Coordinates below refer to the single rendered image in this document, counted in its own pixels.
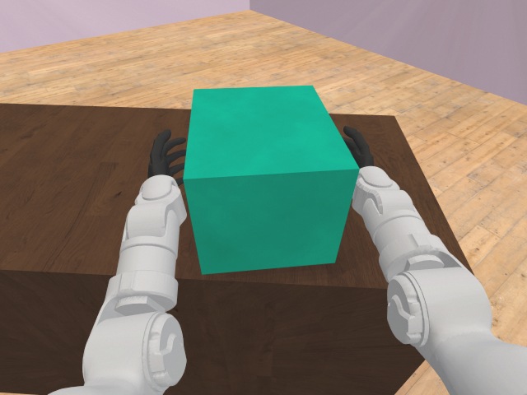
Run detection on robot right hand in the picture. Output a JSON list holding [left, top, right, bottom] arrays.
[[342, 126, 374, 168]]

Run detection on robot left upper arm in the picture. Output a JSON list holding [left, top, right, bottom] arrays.
[[48, 311, 187, 395]]

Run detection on carton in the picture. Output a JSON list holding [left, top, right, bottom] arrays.
[[183, 86, 360, 275]]

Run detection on robot left hand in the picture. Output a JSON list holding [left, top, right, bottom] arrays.
[[147, 129, 187, 186]]

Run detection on left robot forearm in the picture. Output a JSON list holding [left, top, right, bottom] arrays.
[[82, 175, 187, 382]]

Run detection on pedestal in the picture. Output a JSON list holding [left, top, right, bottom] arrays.
[[0, 103, 474, 395]]

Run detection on robot right upper arm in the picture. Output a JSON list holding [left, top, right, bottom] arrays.
[[387, 267, 527, 395]]

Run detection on right robot forearm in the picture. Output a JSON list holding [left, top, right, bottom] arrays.
[[352, 166, 492, 329]]

